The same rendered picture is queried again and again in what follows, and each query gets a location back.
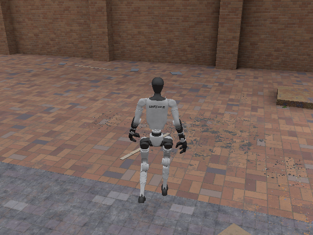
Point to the robot right hand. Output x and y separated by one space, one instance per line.
184 146

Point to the left robot upper arm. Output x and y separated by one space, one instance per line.
139 109

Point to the right robot forearm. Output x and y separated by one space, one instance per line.
180 132

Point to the robot left hand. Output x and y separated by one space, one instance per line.
135 135

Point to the left robot forearm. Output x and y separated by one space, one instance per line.
133 127

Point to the right robot upper arm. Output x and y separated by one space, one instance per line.
175 112

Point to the robot left thigh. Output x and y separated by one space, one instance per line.
144 150

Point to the humanoid robot torso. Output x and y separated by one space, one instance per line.
156 116

